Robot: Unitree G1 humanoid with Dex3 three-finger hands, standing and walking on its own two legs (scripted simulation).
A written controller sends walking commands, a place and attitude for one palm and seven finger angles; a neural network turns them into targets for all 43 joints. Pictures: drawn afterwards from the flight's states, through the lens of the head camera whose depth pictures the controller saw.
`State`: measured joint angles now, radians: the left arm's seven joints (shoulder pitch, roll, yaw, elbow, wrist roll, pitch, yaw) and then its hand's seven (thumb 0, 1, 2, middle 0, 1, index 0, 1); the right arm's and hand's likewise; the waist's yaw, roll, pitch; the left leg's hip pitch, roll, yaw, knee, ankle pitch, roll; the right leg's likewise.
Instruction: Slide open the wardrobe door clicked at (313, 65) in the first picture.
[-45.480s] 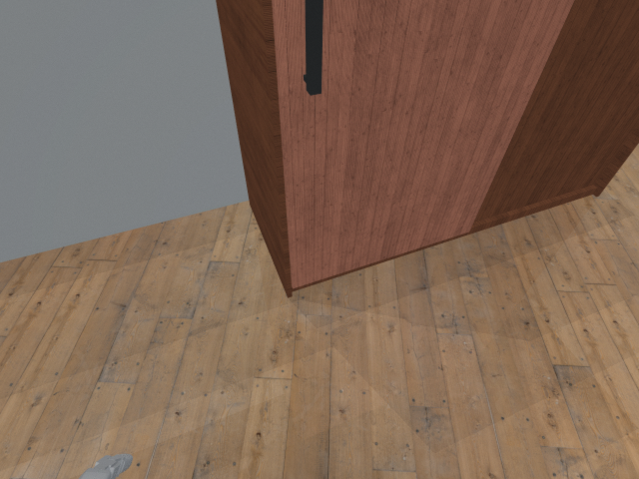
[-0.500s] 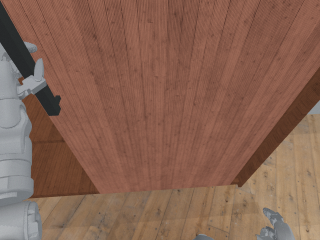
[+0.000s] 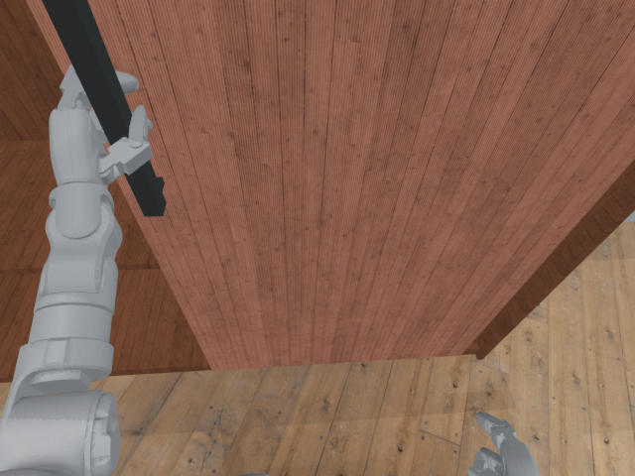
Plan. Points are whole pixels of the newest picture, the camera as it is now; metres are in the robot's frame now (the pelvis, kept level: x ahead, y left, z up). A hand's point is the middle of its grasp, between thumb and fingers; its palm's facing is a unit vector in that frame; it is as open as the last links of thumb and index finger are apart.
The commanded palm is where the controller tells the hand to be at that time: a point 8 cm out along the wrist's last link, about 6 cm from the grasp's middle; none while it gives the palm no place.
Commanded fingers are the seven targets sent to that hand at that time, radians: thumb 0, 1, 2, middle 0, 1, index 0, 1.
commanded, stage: stop walking and hold the door there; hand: left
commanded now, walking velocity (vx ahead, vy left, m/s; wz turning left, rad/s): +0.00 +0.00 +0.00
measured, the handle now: (122, 110) +0.45 +0.27 +0.21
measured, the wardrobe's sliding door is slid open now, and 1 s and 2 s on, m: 0.69 0.69 0.69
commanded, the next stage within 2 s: loosen the grip on the handle in 0.54 s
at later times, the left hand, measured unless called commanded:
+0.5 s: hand (141, 143) +0.41 +0.23 +0.20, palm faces +0.39 -0.90 -0.17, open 6.1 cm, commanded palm +0.38 +0.27 +0.17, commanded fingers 0.00 0.90 0.90 -0.45 -1.40 -0.45 -1.40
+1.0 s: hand (138, 141) +0.41 +0.24 +0.20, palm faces +0.39 -0.90 -0.17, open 11.9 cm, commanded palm +0.38 +0.26 +0.19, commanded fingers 0.00 -0.55 0.20 -0.33 -1.25 -0.33 -1.25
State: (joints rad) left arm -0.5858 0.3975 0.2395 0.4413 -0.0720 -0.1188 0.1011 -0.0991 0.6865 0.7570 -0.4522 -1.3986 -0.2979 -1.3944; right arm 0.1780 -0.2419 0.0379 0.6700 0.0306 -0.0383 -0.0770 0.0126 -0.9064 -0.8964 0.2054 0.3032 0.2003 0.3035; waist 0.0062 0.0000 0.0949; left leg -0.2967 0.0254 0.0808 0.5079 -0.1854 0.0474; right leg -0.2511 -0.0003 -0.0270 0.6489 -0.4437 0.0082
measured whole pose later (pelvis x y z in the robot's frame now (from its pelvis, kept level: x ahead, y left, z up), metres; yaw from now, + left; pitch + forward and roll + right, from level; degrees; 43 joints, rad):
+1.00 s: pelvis -0.03 -0.03 -0.01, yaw +0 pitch +2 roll -1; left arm -0.82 0.50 0.32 0.85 0.03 -0.16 0.06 -0.01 -0.22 0.37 -0.43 -1.37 -0.35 -1.35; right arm 0.28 -0.26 0.01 0.71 0.03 -0.13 -0.08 0.01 -0.91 -0.90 0.20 0.30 0.20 0.30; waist -0.03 -0.02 0.00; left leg -0.46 0.04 0.04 0.56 -0.14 0.00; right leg -0.33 -0.02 -0.05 0.61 -0.32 0.01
